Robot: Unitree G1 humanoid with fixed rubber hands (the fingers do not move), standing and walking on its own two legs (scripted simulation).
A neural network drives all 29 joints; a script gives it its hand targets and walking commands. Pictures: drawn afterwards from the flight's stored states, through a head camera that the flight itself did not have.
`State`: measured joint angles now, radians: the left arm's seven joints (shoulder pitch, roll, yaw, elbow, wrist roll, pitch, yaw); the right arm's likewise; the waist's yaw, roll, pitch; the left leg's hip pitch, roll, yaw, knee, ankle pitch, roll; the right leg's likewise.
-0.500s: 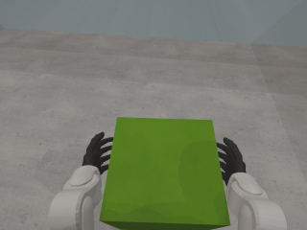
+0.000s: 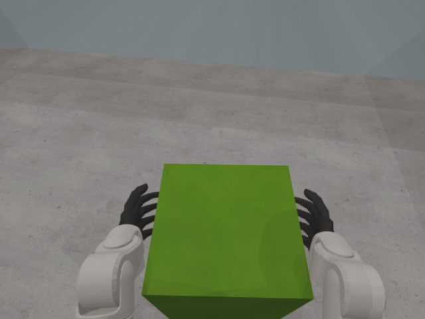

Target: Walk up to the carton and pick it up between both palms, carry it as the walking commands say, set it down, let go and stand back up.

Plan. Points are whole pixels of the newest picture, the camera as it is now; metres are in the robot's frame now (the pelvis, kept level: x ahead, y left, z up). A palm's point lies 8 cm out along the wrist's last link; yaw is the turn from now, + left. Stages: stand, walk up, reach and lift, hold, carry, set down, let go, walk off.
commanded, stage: carry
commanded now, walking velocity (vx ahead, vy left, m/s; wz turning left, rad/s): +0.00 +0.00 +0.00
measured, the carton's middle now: (224, 248) +0.25 +0.00 +0.02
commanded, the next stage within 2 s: none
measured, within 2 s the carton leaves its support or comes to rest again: neither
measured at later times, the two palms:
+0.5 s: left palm (127, 247) +0.23 +0.16 +0.07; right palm (310, 253) +0.23 -0.14 +0.07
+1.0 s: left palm (128, 265) +0.21 +0.16 +0.04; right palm (306, 269) +0.21 -0.14 +0.04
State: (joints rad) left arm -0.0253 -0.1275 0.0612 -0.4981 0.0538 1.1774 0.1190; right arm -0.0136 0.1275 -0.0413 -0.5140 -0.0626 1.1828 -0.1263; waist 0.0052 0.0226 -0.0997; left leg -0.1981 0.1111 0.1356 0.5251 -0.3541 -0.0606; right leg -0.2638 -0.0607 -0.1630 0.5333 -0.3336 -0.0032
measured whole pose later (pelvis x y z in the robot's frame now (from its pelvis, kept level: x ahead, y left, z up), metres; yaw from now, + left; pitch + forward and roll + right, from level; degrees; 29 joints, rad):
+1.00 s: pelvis -0.06 +0.01 +0.00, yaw +0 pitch +3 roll +0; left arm -0.11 -0.13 0.13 0.04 0.14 0.73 0.07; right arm -0.11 0.13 -0.11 0.04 -0.14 0.73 -0.06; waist 0.00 0.00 -0.08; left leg -0.26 0.10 0.15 0.50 -0.28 -0.03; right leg -0.32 -0.08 -0.16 0.50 -0.22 0.00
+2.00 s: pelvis -0.09 +0.00 +0.00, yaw +0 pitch +3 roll +0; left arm -0.08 -0.13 0.11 -0.02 0.13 0.75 0.08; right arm -0.08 0.13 -0.10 -0.02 -0.12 0.75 -0.07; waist 0.00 0.01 -0.09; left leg -0.31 0.11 0.14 0.51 -0.24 -0.05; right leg -0.37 -0.07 -0.16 0.51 -0.19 -0.02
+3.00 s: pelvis -0.10 +0.03 -0.01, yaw +5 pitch +3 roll +1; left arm 0.03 -0.13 0.05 -0.54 0.04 1.21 0.13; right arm 0.04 0.13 -0.03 -0.54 -0.06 1.20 -0.13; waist 0.03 -0.02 -0.11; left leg -0.38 0.02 0.07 0.59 -0.25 0.01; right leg -0.41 -0.15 -0.18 0.59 -0.22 0.04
